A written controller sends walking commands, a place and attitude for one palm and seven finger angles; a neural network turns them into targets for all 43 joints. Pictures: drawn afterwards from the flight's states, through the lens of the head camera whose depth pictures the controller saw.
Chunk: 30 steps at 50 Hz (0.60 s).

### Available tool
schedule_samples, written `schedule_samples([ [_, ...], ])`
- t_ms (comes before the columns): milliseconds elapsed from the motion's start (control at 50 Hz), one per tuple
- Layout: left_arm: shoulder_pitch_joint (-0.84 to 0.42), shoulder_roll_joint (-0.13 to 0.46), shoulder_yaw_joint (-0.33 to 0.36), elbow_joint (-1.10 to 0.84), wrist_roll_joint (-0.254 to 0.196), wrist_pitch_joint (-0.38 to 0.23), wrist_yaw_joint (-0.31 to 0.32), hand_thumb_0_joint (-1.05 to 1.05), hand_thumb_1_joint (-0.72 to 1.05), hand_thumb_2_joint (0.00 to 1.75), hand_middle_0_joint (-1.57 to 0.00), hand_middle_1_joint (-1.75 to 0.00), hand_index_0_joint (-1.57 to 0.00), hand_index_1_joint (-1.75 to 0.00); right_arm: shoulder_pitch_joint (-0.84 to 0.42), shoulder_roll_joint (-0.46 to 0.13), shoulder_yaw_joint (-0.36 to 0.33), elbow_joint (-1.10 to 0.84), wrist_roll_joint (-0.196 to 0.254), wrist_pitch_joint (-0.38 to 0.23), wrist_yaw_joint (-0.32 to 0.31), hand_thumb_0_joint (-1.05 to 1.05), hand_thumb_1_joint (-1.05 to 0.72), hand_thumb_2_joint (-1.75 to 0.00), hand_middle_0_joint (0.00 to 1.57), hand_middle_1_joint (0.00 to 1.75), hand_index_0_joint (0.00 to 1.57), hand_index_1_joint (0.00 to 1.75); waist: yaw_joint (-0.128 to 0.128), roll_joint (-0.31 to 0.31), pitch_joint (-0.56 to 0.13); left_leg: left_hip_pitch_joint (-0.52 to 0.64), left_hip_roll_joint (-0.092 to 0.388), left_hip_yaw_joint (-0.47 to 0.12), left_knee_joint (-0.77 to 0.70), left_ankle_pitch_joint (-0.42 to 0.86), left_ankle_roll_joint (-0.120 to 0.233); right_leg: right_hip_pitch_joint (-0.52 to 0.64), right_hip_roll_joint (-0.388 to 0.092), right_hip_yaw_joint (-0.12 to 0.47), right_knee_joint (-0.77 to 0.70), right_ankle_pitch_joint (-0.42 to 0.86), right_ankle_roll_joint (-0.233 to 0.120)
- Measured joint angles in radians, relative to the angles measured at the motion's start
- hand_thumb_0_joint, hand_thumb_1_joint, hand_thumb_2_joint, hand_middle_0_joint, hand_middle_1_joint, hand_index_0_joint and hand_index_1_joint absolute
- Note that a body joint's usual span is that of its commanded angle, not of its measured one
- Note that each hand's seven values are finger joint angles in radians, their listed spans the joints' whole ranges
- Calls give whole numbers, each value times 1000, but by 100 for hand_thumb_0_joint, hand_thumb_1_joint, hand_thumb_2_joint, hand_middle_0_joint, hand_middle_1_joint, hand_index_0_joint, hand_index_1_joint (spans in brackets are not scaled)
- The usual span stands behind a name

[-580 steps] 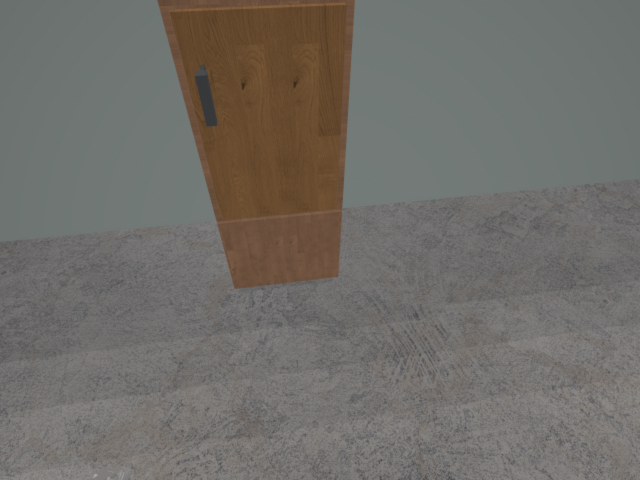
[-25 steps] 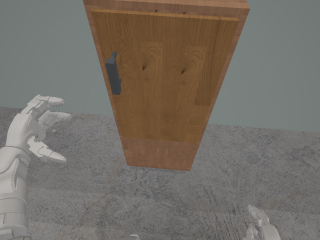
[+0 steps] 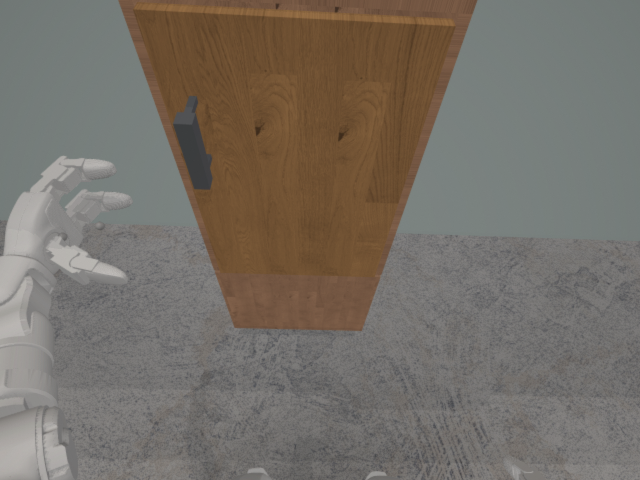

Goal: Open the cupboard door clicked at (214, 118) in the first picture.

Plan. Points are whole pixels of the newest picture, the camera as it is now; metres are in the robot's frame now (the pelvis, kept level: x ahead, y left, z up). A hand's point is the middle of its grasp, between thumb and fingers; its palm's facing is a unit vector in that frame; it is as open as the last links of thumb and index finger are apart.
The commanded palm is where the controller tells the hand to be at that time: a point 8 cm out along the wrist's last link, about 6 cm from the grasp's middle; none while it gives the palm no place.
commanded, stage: move the hooked fingers beside the handle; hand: left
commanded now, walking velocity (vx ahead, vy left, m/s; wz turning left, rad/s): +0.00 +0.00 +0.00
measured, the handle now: (197, 143) +0.55 +0.19 +0.08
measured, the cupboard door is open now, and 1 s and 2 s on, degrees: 0 0 0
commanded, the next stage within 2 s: slide the fingers in behind the handle in 1.64 s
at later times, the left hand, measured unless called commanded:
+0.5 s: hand (130, 183) +0.46 +0.25 +0.09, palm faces -0.01 -1.00 +0.01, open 14.0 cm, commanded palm +0.44 +0.30 +0.09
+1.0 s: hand (144, 151) +0.53 +0.26 +0.08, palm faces -0.03 -1.00 +0.01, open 13.9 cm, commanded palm +0.50 +0.30 +0.08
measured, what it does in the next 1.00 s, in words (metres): stands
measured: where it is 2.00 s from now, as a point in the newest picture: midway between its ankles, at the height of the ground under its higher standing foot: outside the picture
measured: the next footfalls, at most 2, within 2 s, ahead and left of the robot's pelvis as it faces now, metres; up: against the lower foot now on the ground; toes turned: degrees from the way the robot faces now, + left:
none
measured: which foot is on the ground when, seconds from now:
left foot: down 0.00-1.00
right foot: down 0.00-1.00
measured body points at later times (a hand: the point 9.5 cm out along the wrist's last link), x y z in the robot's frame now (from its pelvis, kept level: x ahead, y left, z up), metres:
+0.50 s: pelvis +0.00 +0.01 -0.01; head +0.09 +0.03 +0.43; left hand +0.45 +0.31 +0.09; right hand +0.03 -0.26 -0.11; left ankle +0.00 +0.09 -0.71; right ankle +0.00 -0.11 -0.71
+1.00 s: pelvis +0.01 +0.01 -0.02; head +0.15 +0.04 +0.41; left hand +0.52 +0.31 +0.08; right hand -0.04 -0.26 -0.11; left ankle +0.00 +0.09 -0.71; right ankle +0.00 -0.11 -0.71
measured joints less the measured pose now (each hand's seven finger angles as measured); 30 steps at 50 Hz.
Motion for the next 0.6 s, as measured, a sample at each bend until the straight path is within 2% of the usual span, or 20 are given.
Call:
schedule_samples([
  [80,-41,10,-5,32,25,-5,21,-1,-50,30,-30,-120,-30,-120,-2,2,-2,-12,-5,9,6,1,-90,-90,20,30,21,30,-9,1,3,-18,-1,2,6,-1,3,-17,-1,2,3,2,3],
  [180,-85,5,-5,58,28,-38,38,-1,-50,30,-30,-120,-30,-120,4,4,-3,-7,-9,27,14,1,-90,-90,20,30,21,30,-13,2,-5,-32,0,6,13,-5,7,-31,-1,7,7,2,7],
  [320,-166,27,-22,150,61,-35,60,-1,-50,30,-30,-120,-30,-120,16,7,0,-1,-12,55,20,1,-90,-90,20,30,21,30,-30,3,-7,-60,-3,6,27,-7,12,-57,-4,6,17,1,11],
  [420,-212,22,-22,178,73,-61,80,-1,-50,30,-30,-120,-30,-120,26,6,0,13,-19,71,24,1,-90,-90,20,30,21,30,-39,4,-3,-81,-2,8,37,-8,14,-78,-4,9,26,2,14],
  [600,-335,95,-6,303,126,-64,108,-1,-50,30,-30,-120,-30,-120,47,2,8,20,-26,98,24,1,-90,-90,20,30,21,30,-84,0,1,-139,5,5,66,-14,14,-132,2,7,47,0,12],
])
